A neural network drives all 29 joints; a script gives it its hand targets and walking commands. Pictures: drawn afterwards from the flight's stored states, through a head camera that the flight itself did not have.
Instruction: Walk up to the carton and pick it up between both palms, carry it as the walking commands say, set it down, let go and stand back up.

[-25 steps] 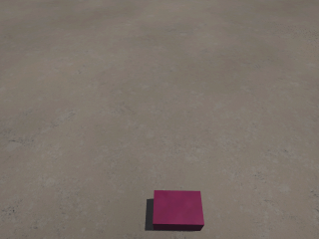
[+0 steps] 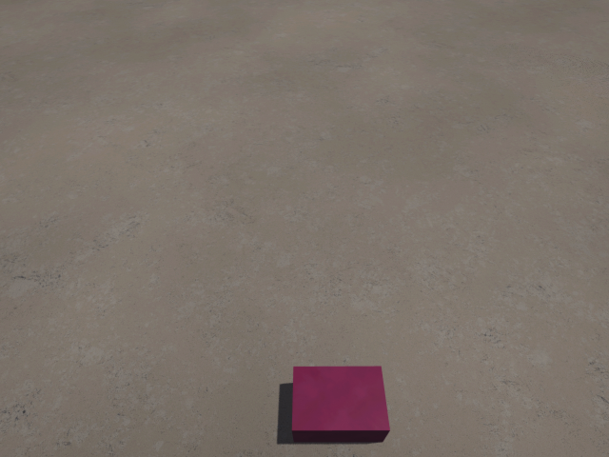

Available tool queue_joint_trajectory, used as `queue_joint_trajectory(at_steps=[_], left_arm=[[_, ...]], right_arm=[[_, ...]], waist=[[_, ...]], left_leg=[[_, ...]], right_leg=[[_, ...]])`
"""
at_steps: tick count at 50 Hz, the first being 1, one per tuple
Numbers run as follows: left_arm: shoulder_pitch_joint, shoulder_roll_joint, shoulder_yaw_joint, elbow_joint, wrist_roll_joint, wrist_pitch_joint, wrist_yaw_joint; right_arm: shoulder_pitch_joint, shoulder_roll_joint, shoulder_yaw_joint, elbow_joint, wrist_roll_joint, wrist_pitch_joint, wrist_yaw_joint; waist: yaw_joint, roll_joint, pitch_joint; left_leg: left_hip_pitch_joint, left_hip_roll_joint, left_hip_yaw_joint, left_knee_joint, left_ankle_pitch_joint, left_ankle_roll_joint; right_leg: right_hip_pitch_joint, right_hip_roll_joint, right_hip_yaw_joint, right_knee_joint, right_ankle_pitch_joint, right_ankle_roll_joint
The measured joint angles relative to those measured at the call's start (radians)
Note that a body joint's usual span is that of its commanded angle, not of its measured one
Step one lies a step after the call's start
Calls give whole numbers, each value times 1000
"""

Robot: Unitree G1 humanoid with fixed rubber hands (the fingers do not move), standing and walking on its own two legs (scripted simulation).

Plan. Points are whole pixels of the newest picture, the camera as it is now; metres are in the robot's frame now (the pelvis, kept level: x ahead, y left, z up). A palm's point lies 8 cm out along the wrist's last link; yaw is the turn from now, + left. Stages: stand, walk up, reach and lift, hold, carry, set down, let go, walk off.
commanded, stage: stand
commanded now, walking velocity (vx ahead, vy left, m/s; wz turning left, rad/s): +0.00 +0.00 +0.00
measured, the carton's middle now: (337, 403) +0.40 -0.05 -0.71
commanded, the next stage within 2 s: reach and lift in 0.50 s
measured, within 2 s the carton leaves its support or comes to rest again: neither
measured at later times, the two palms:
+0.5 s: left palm out of the picture -0.04 +0.20 -0.15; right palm out of the picture -0.03 -0.23 -0.15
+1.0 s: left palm out of the picture +0.13 +0.19 -0.16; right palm out of the picture +0.13 -0.23 -0.16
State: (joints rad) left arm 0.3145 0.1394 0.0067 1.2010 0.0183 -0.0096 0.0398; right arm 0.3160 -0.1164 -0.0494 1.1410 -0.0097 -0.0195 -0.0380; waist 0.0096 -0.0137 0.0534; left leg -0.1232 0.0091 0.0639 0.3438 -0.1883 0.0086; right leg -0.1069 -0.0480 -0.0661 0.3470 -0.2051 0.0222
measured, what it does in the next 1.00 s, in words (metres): lowers itself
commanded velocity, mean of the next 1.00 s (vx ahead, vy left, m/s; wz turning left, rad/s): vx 0.00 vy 0.00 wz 0.00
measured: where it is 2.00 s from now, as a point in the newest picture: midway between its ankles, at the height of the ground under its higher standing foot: outside the picture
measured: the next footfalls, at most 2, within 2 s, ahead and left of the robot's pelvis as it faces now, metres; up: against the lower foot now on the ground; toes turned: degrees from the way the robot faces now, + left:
none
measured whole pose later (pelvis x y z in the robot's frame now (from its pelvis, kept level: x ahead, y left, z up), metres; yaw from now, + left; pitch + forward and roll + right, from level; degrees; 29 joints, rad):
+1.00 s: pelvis -0.02 -0.01 -0.05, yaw +0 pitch +18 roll +0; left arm 0.14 0.10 0.05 0.38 0.03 0.55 -0.01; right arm 0.11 -0.16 -0.07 0.43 -0.07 0.53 0.08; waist -0.01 0.01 -0.09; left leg -0.79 0.02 0.01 0.84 -0.36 0.00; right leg -0.77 -0.03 -0.02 0.84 -0.38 0.01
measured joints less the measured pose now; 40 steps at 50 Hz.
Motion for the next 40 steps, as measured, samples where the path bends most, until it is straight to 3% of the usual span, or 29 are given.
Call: queue_joint_trajectory(at_steps=[25,29,35,37,40], left_arm=[[5,0,4,-36,0,-4,-1],[-115,36,-44,-317,-80,183,-3],[-374,69,-40,-536,-83,602,-13],[-357,54,-30,-582,-67,680,-23],[-265,12,-8,-660,-35,714,-31]], right_arm=[[11,-5,11,2,-5,-1,-5],[-104,-49,76,-273,91,183,-26],[-364,-91,78,-448,58,604,-10],[-354,-74,65,-501,44,679,3],[-284,-36,32,-572,-5,706,35]], waist=[[4,9,-2],[-2,20,-54],[-2,20,-114],[-1,18,-128],[-9,15,-139]], left_leg=[[-14,37,-1,32,-19,-29],[-240,41,-18,237,-87,-18],[-395,34,-26,353,-129,-18],[-404,33,-20,343,-129,-15],[-418,28,-19,320,-124,-10]], right_leg=[[-10,33,-2,15,-11,-26],[-231,27,-7,218,-80,-33],[-388,19,-2,339,-125,-25],[-401,21,8,330,-123,-24],[-418,22,19,311,-117,-26]])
